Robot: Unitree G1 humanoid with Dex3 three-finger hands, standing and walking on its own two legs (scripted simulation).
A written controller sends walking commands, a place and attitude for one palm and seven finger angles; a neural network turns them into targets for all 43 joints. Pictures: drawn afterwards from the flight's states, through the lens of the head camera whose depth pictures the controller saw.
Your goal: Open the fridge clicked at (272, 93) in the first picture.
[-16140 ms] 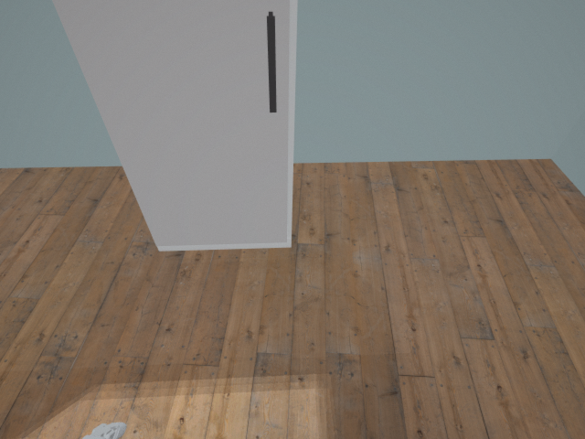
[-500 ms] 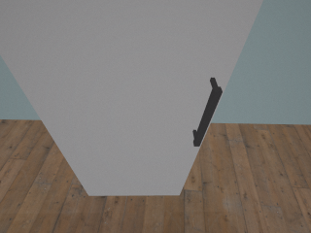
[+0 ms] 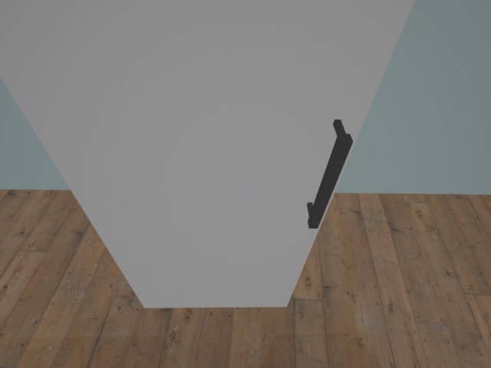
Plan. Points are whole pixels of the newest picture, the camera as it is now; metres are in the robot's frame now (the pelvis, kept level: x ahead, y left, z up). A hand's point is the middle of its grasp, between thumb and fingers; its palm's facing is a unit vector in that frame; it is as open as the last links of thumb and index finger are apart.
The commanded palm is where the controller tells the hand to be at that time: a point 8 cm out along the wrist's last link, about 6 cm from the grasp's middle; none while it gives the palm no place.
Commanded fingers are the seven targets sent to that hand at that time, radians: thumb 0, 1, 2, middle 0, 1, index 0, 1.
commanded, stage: look again from close up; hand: right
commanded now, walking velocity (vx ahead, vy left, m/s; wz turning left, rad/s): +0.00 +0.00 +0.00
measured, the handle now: (324, 180) +0.43 -0.11 +0.08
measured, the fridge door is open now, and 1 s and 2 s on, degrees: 0 0 0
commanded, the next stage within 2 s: raise the hand to about handle height in 0.38 s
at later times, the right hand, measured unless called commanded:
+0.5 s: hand out of the picture +0.00 -0.18 -0.18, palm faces +0.03 +0.98 -0.20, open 7.3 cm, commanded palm +0.09 -0.23 -0.07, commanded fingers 0.00 -0.85 -0.88 0.20 0.33 0.20 0.33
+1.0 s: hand out of the picture +0.13 -0.23 -0.04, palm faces +0.10 +1.00 -0.02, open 9.1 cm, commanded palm +0.13 -0.27 -0.02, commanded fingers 0.00 -0.27 -0.63 0.25 0.70 0.25 0.70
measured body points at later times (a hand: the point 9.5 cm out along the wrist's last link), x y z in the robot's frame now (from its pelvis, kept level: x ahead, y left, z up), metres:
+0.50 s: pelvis +0.00 -0.01 +0.00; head +0.02 +0.00 +0.45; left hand -0.02 +0.20 -0.16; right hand +0.00 -0.23 -0.16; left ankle +0.03 +0.08 -0.74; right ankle -0.05 -0.12 -0.74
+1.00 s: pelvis -0.03 -0.02 -0.06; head +0.00 -0.05 +0.38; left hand +0.23 +0.21 -0.07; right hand +0.12 -0.28 -0.04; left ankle +0.03 +0.08 -0.74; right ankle -0.05 -0.12 -0.74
